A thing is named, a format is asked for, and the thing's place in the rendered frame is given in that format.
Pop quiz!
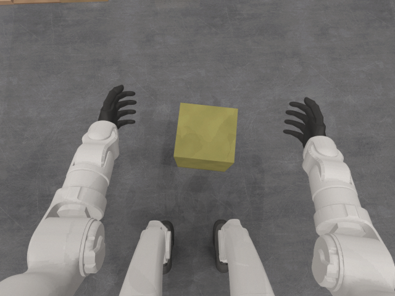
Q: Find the left robot upper arm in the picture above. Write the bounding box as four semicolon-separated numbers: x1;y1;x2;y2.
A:
0;217;106;296

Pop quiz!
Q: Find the right robot shin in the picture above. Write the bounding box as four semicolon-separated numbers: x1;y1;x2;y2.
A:
219;219;248;263

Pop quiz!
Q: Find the robot right thigh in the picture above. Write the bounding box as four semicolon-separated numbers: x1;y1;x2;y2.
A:
218;225;275;296

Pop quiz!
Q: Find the robot left forearm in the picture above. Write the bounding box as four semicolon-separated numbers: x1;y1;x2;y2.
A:
27;120;119;267

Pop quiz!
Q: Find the robot left hand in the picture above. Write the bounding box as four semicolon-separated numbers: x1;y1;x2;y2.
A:
98;85;136;129

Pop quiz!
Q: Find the carton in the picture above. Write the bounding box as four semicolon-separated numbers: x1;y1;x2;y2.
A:
173;103;238;172

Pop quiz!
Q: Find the robot right forearm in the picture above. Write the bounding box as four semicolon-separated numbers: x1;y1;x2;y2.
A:
302;136;395;288

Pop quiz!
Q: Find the right robot upper arm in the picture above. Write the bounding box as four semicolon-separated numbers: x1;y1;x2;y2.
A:
312;232;395;296

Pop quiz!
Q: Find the robot right hand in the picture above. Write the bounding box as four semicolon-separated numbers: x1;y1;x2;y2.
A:
283;97;326;148

